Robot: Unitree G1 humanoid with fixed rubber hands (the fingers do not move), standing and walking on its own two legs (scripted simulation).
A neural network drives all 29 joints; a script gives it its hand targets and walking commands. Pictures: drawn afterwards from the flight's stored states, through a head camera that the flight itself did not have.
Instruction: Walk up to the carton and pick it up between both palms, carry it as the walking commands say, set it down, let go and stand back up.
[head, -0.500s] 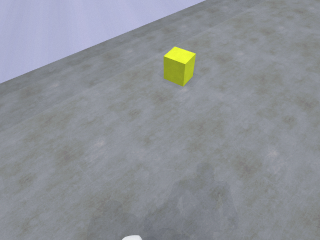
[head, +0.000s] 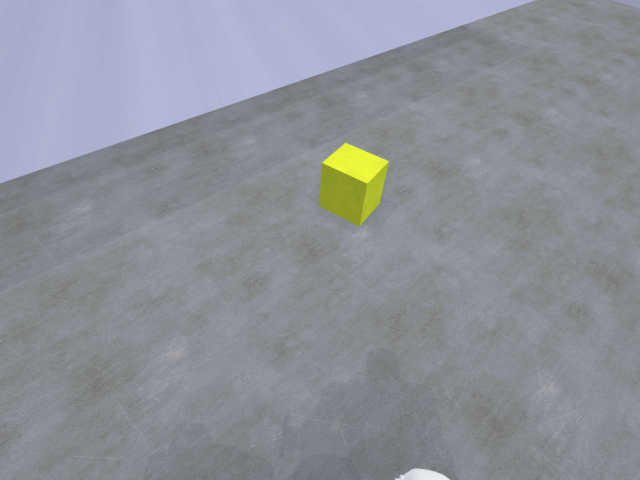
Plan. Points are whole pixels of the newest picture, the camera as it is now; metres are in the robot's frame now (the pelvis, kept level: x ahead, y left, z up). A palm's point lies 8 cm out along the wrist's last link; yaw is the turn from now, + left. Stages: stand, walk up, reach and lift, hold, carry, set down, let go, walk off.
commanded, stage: walk up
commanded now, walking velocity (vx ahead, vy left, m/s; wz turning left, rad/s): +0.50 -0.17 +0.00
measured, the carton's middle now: (352, 184) +1.42 -0.10 -0.66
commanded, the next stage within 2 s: none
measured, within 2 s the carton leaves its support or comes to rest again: neither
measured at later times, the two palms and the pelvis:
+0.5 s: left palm (228, 478) +0.15 +0.15 -0.12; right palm (541, 377) +0.31 -0.33 -0.13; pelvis +0.18 -0.09 +0.00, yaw +1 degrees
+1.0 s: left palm (239, 290) +0.47 +0.20 -0.15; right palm (518, 360) +0.34 -0.29 -0.11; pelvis +0.40 -0.04 +0.00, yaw +0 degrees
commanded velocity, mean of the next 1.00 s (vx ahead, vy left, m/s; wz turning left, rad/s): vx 0.50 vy -0.08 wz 0.00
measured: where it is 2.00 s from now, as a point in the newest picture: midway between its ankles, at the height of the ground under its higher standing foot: (342, 318)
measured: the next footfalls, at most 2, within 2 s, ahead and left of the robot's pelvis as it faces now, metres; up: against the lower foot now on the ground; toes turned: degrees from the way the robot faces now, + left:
right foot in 0.20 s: +0.23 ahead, -0.19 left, +0.00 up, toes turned -7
left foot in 0.74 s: +0.39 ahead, +0.09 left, +0.00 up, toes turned +6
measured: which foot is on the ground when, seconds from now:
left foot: down 0.00-0.20, up 0.22-0.72, down 0.74-1.00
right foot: up 0.00-0.18, down 0.20-0.74, up 0.76-1.00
